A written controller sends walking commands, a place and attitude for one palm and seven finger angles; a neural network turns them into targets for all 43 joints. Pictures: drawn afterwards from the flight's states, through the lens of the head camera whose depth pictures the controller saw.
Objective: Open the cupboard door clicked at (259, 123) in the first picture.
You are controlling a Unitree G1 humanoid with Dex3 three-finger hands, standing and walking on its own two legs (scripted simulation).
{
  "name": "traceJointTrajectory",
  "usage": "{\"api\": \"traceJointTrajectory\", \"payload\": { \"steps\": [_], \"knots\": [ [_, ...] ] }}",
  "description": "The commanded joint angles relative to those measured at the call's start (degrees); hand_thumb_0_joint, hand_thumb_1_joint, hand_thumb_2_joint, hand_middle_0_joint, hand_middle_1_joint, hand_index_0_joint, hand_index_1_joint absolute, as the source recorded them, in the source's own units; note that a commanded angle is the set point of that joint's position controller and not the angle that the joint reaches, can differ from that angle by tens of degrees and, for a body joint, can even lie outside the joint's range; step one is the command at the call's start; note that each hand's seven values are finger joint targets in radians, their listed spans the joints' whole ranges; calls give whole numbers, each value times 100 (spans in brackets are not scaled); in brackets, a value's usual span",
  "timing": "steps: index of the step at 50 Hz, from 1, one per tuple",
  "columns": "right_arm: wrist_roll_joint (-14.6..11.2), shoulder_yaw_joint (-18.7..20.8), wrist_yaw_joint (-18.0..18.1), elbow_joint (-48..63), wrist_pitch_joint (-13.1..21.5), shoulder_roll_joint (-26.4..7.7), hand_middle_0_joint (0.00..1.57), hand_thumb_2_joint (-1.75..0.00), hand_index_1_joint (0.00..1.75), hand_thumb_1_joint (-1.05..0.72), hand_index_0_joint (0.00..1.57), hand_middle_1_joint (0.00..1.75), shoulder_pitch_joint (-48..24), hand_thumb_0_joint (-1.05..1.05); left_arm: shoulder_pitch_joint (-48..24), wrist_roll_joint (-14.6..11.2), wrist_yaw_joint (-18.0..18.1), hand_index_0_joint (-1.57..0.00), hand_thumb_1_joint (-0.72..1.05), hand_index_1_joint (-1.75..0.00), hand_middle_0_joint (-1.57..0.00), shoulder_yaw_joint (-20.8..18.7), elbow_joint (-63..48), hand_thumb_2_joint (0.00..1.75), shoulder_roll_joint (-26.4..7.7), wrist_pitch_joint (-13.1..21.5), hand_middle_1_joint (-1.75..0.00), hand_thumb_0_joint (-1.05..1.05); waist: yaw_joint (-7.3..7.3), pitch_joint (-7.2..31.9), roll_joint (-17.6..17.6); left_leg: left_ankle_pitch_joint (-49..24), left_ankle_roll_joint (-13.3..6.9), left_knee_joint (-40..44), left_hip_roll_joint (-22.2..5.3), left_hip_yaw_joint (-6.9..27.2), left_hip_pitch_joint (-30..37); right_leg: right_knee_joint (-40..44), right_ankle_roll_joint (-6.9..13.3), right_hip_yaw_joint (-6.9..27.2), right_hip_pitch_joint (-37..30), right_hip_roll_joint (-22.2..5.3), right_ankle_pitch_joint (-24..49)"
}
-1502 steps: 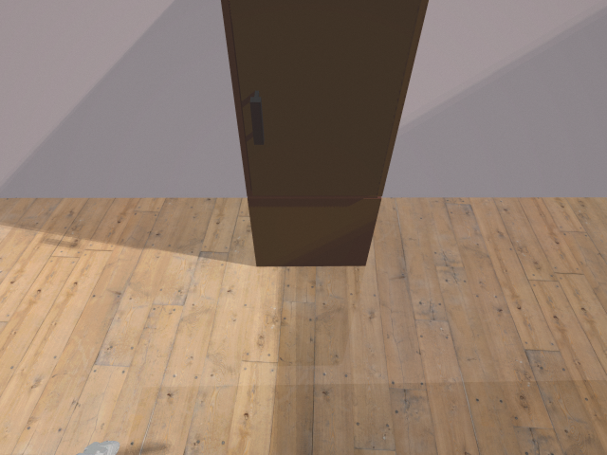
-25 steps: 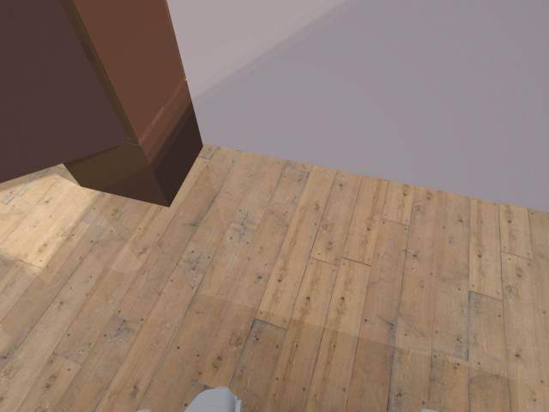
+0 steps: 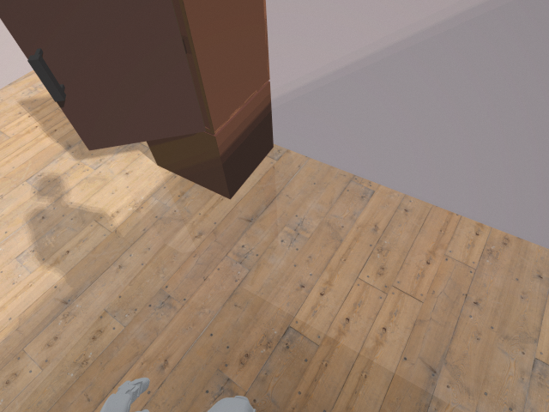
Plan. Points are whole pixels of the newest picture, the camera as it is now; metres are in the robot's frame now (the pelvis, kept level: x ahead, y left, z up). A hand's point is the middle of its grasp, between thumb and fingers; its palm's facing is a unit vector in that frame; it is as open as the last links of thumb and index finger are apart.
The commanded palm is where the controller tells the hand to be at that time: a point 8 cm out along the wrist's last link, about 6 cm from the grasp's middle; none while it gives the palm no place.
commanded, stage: turn to face it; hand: left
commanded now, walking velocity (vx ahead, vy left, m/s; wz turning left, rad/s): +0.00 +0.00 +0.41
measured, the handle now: (49, 74) +0.91 +0.66 -0.03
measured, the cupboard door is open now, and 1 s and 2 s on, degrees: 42 42 42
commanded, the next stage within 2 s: take the last steps up to it in 0.24 s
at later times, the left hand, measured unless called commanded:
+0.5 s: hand out of the picture +0.00 +0.23 -0.17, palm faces +0.26 -0.94 -0.21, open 7.4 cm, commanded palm none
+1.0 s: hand out of the picture +0.01 +0.19 -0.14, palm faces +0.41 -0.89 -0.18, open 7.4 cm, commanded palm none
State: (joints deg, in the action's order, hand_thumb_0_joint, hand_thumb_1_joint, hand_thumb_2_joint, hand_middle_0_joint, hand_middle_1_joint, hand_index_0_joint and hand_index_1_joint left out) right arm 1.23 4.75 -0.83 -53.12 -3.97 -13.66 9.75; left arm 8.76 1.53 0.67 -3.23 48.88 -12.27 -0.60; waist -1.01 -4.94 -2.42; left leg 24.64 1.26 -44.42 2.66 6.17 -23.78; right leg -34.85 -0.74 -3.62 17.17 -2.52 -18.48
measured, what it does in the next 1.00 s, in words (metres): walks ahead, turning left: left foot, then right foot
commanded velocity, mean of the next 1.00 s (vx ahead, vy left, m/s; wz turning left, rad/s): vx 0.20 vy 0.10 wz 0.23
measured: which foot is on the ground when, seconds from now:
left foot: up 0.00-0.30, down 0.32-0.70, up 0.72-1.00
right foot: down 0.00-0.32, up 0.34-0.68, down 0.70-1.00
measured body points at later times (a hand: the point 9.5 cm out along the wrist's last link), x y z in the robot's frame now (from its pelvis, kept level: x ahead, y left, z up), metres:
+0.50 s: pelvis +0.01 +0.03 +0.01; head +0.05 +0.06 +0.46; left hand -0.02 +0.28 -0.15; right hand +0.16 -0.19 -0.12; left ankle +0.00 +0.11 -0.73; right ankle +0.00 -0.13 -0.66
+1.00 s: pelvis +0.11 +0.06 +0.02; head +0.15 +0.05 +0.47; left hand -0.01 +0.23 -0.13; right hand +0.25 -0.16 -0.14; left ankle +0.14 +0.24 -0.65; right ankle +0.06 -0.09 -0.73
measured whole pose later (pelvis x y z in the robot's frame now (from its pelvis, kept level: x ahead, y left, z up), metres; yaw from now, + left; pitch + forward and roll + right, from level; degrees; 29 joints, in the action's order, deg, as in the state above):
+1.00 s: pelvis +0.11 +0.06 +0.02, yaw +21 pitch +0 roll +2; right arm 1.5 4.1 -2.6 -59.3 -2.5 -12.9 11.3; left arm 22.9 1.7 0.3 -1.8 62.3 -6.2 3.9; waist 0.9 -3.8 0.2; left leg 10.4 2.0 -55.0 -3.9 -2.1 -35.3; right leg -18.7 -2.6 -10.8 -0.5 -7.3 -18.5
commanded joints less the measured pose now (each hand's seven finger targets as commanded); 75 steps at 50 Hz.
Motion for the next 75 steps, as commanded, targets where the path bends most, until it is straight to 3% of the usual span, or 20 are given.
{"api": "traceJointTrajectory", "payload": {
  "steps": [1,4,10,13,14,16,28,33,34,35,37,41,46,53,56,57,58,60,64,75],
  "knots": [
    [-15,146,-2,486,110,-559,20,-90,30,-90,20,30,-376,0,305,-26,144,-20,90,-30,-20,-186,-264,90,-952,137,-30,0,122,424,1398,327,118,-2796,-298,-201,-1118,1536,916,1315,-891,-1863,2375],
    [-36,59,-57,357,84,-357,20,-90,30,-90,20,30,-281,0,262,-5,148,-20,90,-30,-20,-155,-268,90,-831,156,-30,0,66,567,1513,31,217,-2121,-349,-542,-834,1363,663,353,-1116,-1517,3036],
    [-81,-79,-37,328,176,-123,20,-90,30,-90,20,30,-686,0,924,35,123,-20,90,-30,-20,-263,120,90,-1110,150,-30,0,402,609,1412,274,138,-14,-194,-1064,-138,995,745,175,-1584,-1688,3970],
    [-62,-88,-1,175,242,-216,20,-90,30,-90,20,30,-260,0,786,-8,104,-20,90,-30,-20,-274,218,90,-1061,123,-30,0,153,727,1362,-733,33,1391,-170,-1116,919,502,429,-70,-1132,-1534,3337],
    [-44,-47,3,92,284,-412,20,-90,30,-90,20,30,18,0,698,-69,85,-20,90,-30,-20,-255,197,90,-1006,96,-30,0,-31,825,907,-1551,-82,2008,-356,-976,1641,50,195,-274,-641,-1425,2802],
    [30,141,78,54,284,-1303,20,-90,30,-90,20,30,544,0,534,-107,56,-20,90,-30,-20,-70,-109,90,-410,4,-30,0,-282,1064,-1416,-4665,-1359,2334,-2568,1469,2359,-1722,-313,-373,1034,-420,-1951],
    [35,-21,172,-52,488,-787,20,-90,30,-90,20,30,549,0,61,-2,-179,-20,90,-30,-20,-107,184,90,-331,79,-30,0,-58,392,-554,-753,-1255,3029,-1437,774,1581,-1424,-130,-125,1044,-153,-735],
    [-2,-3,128,-45,453,-726,20,-90,30,-90,20,30,246,0,921,-6,-166,-20,90,-30,-20,-171,442,90,-344,182,-30,0,453,416,-238,97,-974,2297,-989,572,195,567,-56,-296,-1200,75,-15],
    [-40,-27,103,0,479,-465,20,-90,30,-90,20,30,187,0,1413,29,-120,-20,90,-30,-20,-244,574,90,-572,237,-30,0,705,457,494,434,-692,1459,-533,107,-722,1324,50,265,-2278,-452,-359],
    [-86,-99,64,157,522,-104,20,-90,30,-90,20,30,160,0,1899,90,-47,-20,90,-30,-20,-355,691,90,-1120,289,-30,0,897,510,2228,810,-317,-282,83,-709,-1871,2253,575,2370,-3035,-2153,-1370],
    [60,10,-1,292,426,-461,20,-90,30,-90,20,30,-351,0,1655,-10,18,-20,90,-30,-20,-315,634,90,-1157,314,-30,0,710,-240,1738,360,-181,-2082,-354,-129,-2156,2945,1071,3505,-1461,-2784,-2443],
    [51,-48,-125,-161,345,-109,20,-90,30,-90,20,30,76,0,1162,-35,21,-20,90,-30,-20,-114,699,90,-422,497,-30,0,224,-238,1181,-1227,77,-2112,-671,-460,-1732,2522,467,684,-1212,-1721,873],
    [-16,-121,-181,-154,322,122,20,-90,30,-90,20,30,-208,0,1905,-17,50,-20,90,-30,-20,-60,1158,90,-442,586,-30,0,352,-10,1131,-1444,132,-1416,-625,-942,-1727,2057,389,-198,-1870,-1555,3509],
    [-33,-189,-249,59,454,91,20,-90,30,-90,20,30,-661,0,1705,41,88,-20,90,-30,-20,-98,1323,90,-632,505,-30,0,269,-233,1420,-1197,-174,601,-522,-1276,-375,1801,457,-359,-1454,-1821,3124],
    [53,-34,-64,-509,576,-583,20,-90,30,-90,20,30,1394,0,1564,-7,29,-20,90,-30,-20,-127,1208,90,-555,441,-30,0,-616,1071,414,-1398,-401,1435,-460,-1333,2738,-802,193,-831,-474,-1289,2700],
    [124,158,45,-615,619,-1281,20,-90,30,-90,20,30,1938,0,1937,-99,-34,-20,90,-30,-20,-96,1116,90,-153,392,-30,0,-655,1760,-1285,-1654,-965,1744,-2030,967,3931,-2564,-31,-927,1052,-306,-805],
    [38,177,130,-639,562,-1486,20,-90,30,-90,20,30,2213,0,1398,-89,-15,-20,90,-30,-20,2,842,90,-25,383,-30,0,-738,1693,-1032,-1827,-1313,2467,-2535,1675,3551,-3786,133,-214,1586,-116,-1742],
    [14,69,202,-371,614,-1015,20,-90,30,-90,20,30,1086,0,986,-81,7,-20,90,-30,-20,-4,805,90,27,341,-30,0,-358,1109,-1051,-171,-1329,2988,-2533,1343,2154,-4546,230,246,2041,-496,-956],
    [45,-120,207,-273,762,-307,20,-90,30,-90,20,30,556,0,1337,27,-83,-20,90,-30,-20,-35,1051,90,138,195,-30,0,206,490,-215,-749,-1112,3385,-1971,170,812,-3751,167,184,1419,-651,-165],
    [68,-111,140,-504,806,-348,20,-90,30,-90,20,30,1092,0,-45,14,-169,-20,90,-30,-20,-49,253,90,36,172,-30,0,96,157,176,-1432,-1297,3573,-1883,-447,1498,-786,115,2,1085,-444,435]
  ]
}}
